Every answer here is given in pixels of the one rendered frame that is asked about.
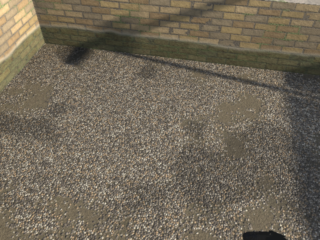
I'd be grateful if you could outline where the robot right hand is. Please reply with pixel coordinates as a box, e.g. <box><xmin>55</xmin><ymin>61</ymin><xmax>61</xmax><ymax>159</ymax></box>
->
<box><xmin>242</xmin><ymin>230</ymin><xmax>288</xmax><ymax>240</ymax></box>

